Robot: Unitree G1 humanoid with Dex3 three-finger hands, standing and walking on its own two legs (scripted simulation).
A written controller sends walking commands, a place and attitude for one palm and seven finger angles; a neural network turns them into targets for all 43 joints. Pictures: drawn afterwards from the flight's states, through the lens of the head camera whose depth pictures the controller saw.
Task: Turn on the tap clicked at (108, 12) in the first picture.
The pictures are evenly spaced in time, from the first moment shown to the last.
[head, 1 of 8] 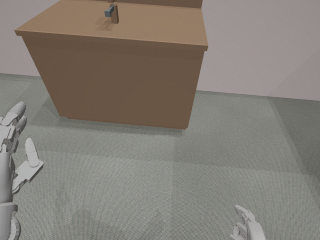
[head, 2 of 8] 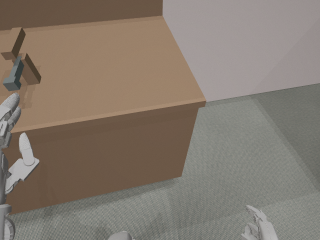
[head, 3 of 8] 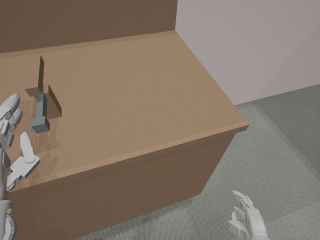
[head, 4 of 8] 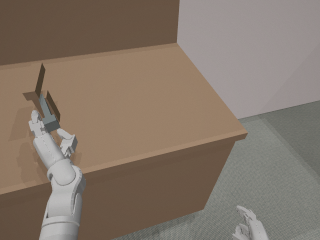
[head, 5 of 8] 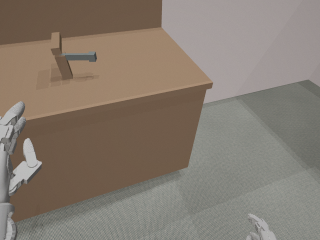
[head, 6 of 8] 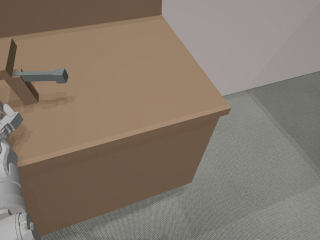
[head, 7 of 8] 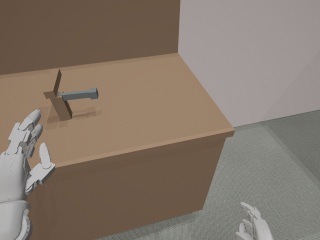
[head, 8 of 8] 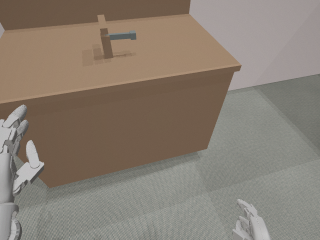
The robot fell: no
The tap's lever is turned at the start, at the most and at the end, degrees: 0 86 86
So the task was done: yes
